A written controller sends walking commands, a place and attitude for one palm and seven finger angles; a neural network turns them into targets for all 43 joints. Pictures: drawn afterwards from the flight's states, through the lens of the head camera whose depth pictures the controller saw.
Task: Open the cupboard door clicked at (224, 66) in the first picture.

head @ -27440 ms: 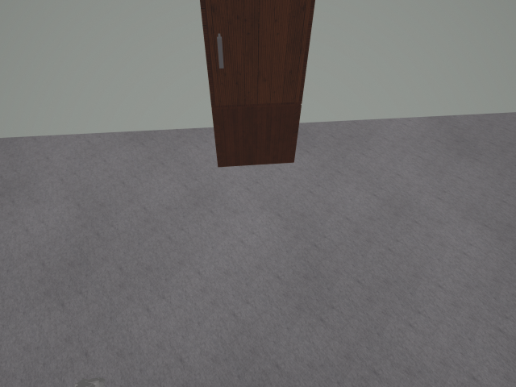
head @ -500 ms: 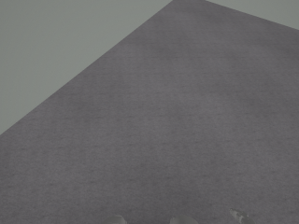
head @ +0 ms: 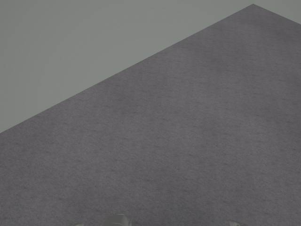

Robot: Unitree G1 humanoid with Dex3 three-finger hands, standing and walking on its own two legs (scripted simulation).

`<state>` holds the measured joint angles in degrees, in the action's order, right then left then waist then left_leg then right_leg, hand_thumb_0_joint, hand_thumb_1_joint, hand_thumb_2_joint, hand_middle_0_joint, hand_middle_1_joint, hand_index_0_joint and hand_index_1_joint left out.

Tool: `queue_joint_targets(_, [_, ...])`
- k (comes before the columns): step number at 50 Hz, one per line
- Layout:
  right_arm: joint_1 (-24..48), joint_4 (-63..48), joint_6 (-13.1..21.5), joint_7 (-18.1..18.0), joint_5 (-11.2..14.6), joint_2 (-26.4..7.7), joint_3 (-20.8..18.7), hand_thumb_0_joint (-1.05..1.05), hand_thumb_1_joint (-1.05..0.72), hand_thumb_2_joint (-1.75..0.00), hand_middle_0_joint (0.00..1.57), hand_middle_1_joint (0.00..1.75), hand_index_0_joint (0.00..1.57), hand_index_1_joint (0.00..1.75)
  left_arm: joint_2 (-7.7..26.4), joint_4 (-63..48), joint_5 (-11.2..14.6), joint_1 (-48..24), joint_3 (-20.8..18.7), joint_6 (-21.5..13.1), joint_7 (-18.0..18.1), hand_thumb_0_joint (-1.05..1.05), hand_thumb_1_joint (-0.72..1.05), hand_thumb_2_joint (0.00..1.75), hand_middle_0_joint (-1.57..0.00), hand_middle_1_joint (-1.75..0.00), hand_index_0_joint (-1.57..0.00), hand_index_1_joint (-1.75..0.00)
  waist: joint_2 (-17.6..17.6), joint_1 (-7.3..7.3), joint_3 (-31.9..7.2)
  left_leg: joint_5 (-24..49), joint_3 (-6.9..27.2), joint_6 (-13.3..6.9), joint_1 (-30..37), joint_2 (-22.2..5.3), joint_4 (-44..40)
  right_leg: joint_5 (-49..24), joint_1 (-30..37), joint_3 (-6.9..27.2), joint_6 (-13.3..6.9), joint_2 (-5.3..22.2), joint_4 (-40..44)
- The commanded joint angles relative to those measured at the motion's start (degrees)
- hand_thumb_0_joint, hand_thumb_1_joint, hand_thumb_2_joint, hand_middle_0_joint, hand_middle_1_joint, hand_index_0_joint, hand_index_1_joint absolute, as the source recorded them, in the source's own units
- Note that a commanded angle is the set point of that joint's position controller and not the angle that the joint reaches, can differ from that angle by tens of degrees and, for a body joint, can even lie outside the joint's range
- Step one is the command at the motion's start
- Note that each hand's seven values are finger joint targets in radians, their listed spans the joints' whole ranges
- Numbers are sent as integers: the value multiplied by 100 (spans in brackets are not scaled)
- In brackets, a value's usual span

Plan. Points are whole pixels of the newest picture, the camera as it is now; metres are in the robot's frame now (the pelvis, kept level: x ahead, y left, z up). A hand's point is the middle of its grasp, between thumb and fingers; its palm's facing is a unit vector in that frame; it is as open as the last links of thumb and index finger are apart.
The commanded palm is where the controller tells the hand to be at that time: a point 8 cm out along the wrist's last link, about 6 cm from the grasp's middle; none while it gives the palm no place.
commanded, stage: turn to face it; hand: left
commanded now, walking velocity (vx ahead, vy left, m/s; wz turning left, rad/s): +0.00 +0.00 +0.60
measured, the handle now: out of the picture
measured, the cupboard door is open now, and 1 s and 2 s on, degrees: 42 42 42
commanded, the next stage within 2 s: none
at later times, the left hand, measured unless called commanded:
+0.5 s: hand out of the picture +0.07 +0.20 -0.15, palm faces +0.27 -0.91 -0.31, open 7.4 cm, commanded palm none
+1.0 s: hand out of the picture -0.05 +0.19 -0.17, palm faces +0.58 -0.77 -0.27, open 7.4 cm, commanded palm none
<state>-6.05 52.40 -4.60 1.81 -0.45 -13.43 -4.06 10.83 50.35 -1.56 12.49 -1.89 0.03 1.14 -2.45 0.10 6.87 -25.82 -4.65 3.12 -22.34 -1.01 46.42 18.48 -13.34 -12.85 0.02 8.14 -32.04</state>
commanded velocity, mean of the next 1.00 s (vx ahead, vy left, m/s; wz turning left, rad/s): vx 0.00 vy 0.00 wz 0.60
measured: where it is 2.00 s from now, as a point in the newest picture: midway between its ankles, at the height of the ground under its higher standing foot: outside the picture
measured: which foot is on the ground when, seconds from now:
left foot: up 0.00-0.04, down 0.06-0.44, up 0.46-0.76, down 0.78-1.00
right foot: down 0.00-0.06, up 0.08-0.42, down 0.44-0.78, up 0.80-1.00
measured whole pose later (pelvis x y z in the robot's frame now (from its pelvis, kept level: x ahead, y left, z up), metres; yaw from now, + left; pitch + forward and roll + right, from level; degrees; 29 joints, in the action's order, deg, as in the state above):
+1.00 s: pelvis +0.01 -0.04 +0.00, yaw +35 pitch +1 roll +0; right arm -7.9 51.2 -2.0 0.1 -1.4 -12.7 -2.8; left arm 15.3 51.4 -0.9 9.5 -4.5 3.1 0.6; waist -1.6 0.6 5.8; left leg -13.2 1.2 -0.6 -18.1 0.6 30.1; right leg 25.0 -27.4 -0.8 4.3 4.8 -59.2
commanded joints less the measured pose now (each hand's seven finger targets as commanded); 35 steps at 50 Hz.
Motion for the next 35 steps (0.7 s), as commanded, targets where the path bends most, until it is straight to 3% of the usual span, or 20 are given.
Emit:
queue_joint_targets(1, [-144, -484, 269, -10, -16, -454, -87, 0, -90, -90, 20, 30, 20, 30, 1363, -228, 41, 201, -472, -52, 21, 0, 90, 90, -20, -30, -20, -30, -629, -47, -1114, 961, -190, -142, 884, 73, -1745, -3002, 569, 539, -264, 1202, -91])
queue_joint_targets(2, [-588, -398, 325, -23, -53, -838, -190, 0, -90, -90, 20, 30, 20, 30, 1224, -311, 80, 148, -460, -26, -4, 0, 90, 90, -20, -30, -20, -30, 282, -306, -1408, 2088, 498, -404, 1980, -513, -2281, -2091, -313, 256, 61, 952, -1080])
queue_joint_targets(3, [-993, -369, 336, -63, -96, -1493, -359, 0, -90, -90, 20, 30, 20, 30, 809, -556, 110, -68, -321, -6, -56, 0, 90, 90, -20, -30, -20, -30, 2132, -547, -1480, 4377, 2674, -1237, 2774, -2164, -2431, 1565, -2031, 198, 515, 56, -2459])
queue_joint_targets(4, [-1353, -237, 276, -115, -93, -1654, -368, 0, -90, -90, 20, 30, 20, 30, 858, -770, 40, -482, -283, 73, -13, 0, 90, 90, -20, -30, -20, -30, 1575, -686, -1378, 4544, 2805, -1755, 2348, -2547, -2433, 2038, -2224, 886, 436, -55, -3113])
queue_joint_targets(6, [-935, -316, 325, -259, -101, -1327, -296, 0, -90, -90, 20, 30, 20, 30, 818, -563, 47, -646, -326, 117, 13, 0, 90, 90, -20, -30, -20, -30, 1714, -464, -1177, 4214, 2392, -1515, 1866, -1891, -2461, 1301, -2361, 1315, 461, -95, -3609])
queue_joint_targets(8, [-478, -436, 376, -280, -93, -1119, -209, 0, -90, -90, 20, 30, 20, 30, 824, -353, 50, -426, -335, 147, -47, 0, 90, 90, -20, -30, -20, -30, 1137, -157, -1053, 3908, 1824, -1259, 1537, -1451, -2539, 629, -2085, 1348, 492, -138, -3574])
queue_joint_targets(9, [-422, -436, 396, -278, -93, -1093, -195, 0, -90, -90, 20, 30, 20, 30, 816, -303, 52, -345, -331, 154, -56, 0, 90, 90, -20, -30, -20, -30, 993, -102, -1047, 3928, 1711, -1225, 1524, -1348, -2542, 530, -1992, 1322, 508, -184, -3433])
queue_joint_targets(11, [-451, -413, 402, -263, -93, -1104, -198, 0, -90, -90, 20, 30, 20, 30, 787, -305, 68, -353, -319, 160, -55, 0, 90, 90, -20, -30, -20, -30, 935, -92, -1020, 3739, 1678, -1219, 1452, -1251, -2558, 526, -1760, 1283, 510, -273, -2935])
queue_joint_targets(16, [-376, -408, 326, -221, -125, -1193, -266, 0, -90, -90, 20, 30, 20, 30, 724, -432, 99, -452, -282, 138, -50, 0, 90, 90, -20, -30, -20, -30, 1179, -122, -972, 3080, 2029, -1193, 1038, -1109, -2471, 679, -922, 1093, 443, -603, -1357])
queue_joint_targets(19, [-117, -482, 275, -212, -80, -1157, -309, 0, -90, -90, 20, 30, 20, 30, 797, -332, 115, 36, -311, 53, -33, 0, 90, 90, -20, -30, -20, -30, 1130, 108, -1071, 2811, 2088, -952, 453, -837, -2043, -139, 256, 936, 374, -793, 89])
queue_joint_targets(20, [-64, -532, 275, -192, -38, -1015, -289, 0, -90, -90, 20, 30, 20, 30, 1001, -291, 96, 311, -360, -5, -3, 0, 90, 90, -20, -30, -20, -30, 656, 268, -1137, 2137, 1928, -695, -50, -545, -1657, -566, 972, 1186, 305, -474, 928])
queue_joint_targets(21, [-127, -649, 274, -150, 13, -623, -241, 0, -90, -90, 20, 30, 20, 30, 1531, -268, -7, 516, -477, -58, 62, 0, 90, 90, -20, -30, -20, -30, -908, 339, -1199, 402, 1063, -245, -1162, 222, -441, -761, 1675, 2698, -151, 1008, 1576])
queue_joint_targets(22, [16, -761, 277, -122, -22, -610, -226, 0, -90, -90, 20, 30, 20, 30, 1775, -321, -21, 392, -453, -38, 70, 0, 90, 90, -20, -30, -20, -30, -1464, 368, -1013, -1098, 647, -93, -1291, 456, 1103, -1461, 1054, 3339, -818, 2105, 1667])
queue_joint_targets(23, [-22, -657, 204, -141, -57, -741, -273, 0, -90, -90, 20, 30, 20, 30, 1454, -347, 21, 222, -432, -63, 127, 0, 90, 90, -20, -30, -20, -30, -1384, 256, -997, -900, 926, -117, -1215, 166, 1999, -1703, 696, 3158, -979, 2008, 1571])
queue_joint_targets(24, [15, -556, 164, -113, -60, -659, -257, 0, -90, -90, 20, 30, 20, 30, 1296, -405, 38, -55, -363, -46, 117, 0, 90, 90, -20, -30, -20, -30, -1243, 109, -740, -516, 859, -59, -1290, 51, 2463, -1959, 546, 2672, -918, 1560, 1390])
queue_joint_targets(25, [-23, -465, 140, -71, -61, -600, -230, 0, -90, -90, 20, 30, 20, 30, 1099, -452, 47, -269, -306, -45, 101, 0, 90, 90, -20, -30, -20, -30, -1044, -22, -593, -152, 750, 3, -1288, -47, 2570, -2370, 478, 1982, -772, 1233, 1233])
queue_joint_targets(27, [-102, -405, 112, -22, -38, -476, -163, 0, -90, -90, 20, 30, 20, 30, 1045, -503, 24, -357, -283, -60, 98, 0, 90, 90, -20, -30, -20, -30, -1079, -94, -692, 31, 469, 88, -1035, -82, 2051, -2757, 537, 1295, -618, 1005, 1121])
queue_joint_targets(29, [100, -429, 120, 11, -23, -380, -120, 0, -90, -90, 20, 30, 20, 30, 1144, -445, 2, -171, -331, -62, 100, 0, 90, 90, -20, -30, -20, -30, -854, 33, -697, -20, 207, 116, -761, -72, 1145, -2993, 720, 1048, -586, 1041, 1008])
queue_joint_targets(33, [364, -517, 174, 33, 2, -286, -62, 0, -90, -90, 20, 30, 20, 30, 1341, -258, -21, 218, -401, -54, 71, 0, 90, 90, -20, -30, -20, -30, -972, 259, -759, -100, -106, 49, -383, 44, -4, -3351, 1017, 938, -616, 1208, 772])
queue_joint_targets(35, [189, -516, 227, 8, 6, -330, -63, 0, -90, -90, 20, 30, 20, 30, 1409, -241, -11, 204, -453, -49, 58, 0, 90, 90, -20, -30, -20, -30, -935, 174, -916, 145, -202, -14, -35, 85, -724, -3520, 1076, 850, -556, 1274, 447])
